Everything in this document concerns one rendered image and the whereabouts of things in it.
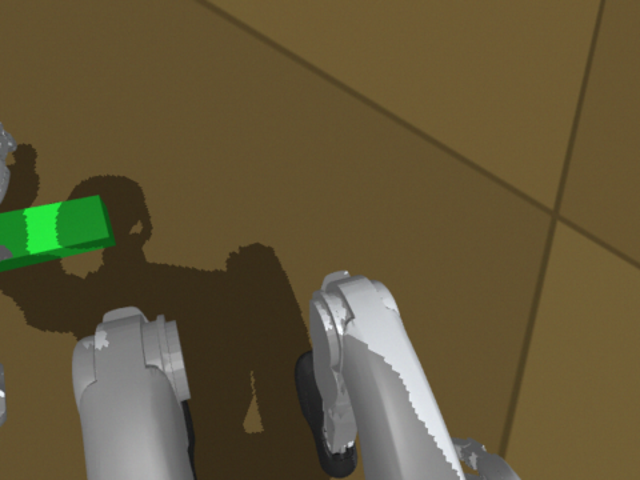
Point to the left robot foot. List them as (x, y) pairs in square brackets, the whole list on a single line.
[(191, 435)]

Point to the right robot hand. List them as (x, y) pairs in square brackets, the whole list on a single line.
[(489, 466)]

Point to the left robot hand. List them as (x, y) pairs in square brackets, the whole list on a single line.
[(7, 144)]

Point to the right robot foot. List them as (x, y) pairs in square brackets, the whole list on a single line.
[(336, 465)]

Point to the carton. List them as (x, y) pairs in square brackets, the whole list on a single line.
[(48, 232)]

